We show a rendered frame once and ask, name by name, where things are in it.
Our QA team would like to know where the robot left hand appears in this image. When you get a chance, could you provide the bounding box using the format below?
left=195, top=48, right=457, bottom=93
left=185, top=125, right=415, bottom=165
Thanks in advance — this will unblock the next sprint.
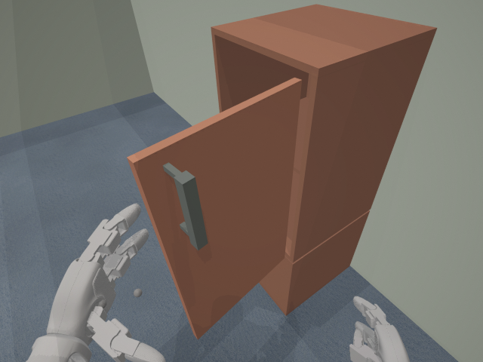
left=47, top=204, right=166, bottom=362

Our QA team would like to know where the handle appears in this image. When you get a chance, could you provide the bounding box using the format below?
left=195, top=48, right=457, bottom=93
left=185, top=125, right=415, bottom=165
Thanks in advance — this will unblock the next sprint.
left=163, top=162, right=208, bottom=250

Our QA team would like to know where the robot left forearm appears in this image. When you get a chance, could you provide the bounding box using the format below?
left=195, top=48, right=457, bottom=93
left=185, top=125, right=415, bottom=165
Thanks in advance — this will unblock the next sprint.
left=26, top=334, right=92, bottom=362

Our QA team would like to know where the robot right hand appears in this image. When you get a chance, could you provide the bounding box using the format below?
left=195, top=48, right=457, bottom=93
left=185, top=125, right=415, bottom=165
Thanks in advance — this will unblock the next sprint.
left=349, top=296, right=410, bottom=362

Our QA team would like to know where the cupboard door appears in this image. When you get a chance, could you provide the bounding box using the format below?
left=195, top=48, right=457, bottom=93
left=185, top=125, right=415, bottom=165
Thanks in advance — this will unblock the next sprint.
left=127, top=78, right=302, bottom=339

